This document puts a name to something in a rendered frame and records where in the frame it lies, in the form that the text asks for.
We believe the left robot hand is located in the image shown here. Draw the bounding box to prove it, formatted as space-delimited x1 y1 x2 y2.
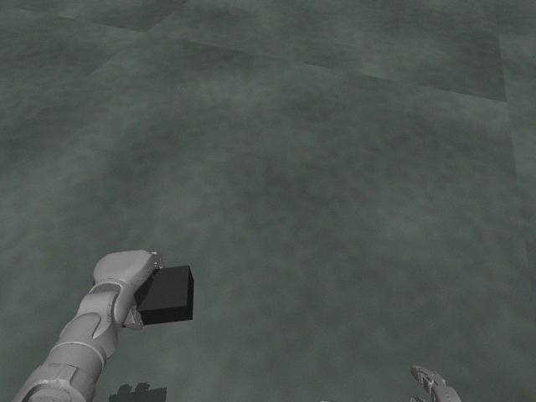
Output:
93 250 165 330

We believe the carton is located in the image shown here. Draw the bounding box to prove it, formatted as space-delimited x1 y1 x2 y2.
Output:
93 265 194 327

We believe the left robot arm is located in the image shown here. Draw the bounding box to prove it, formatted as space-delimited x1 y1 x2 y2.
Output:
12 279 134 402

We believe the right robot hand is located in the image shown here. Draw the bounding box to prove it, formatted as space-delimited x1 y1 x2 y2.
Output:
410 365 461 402

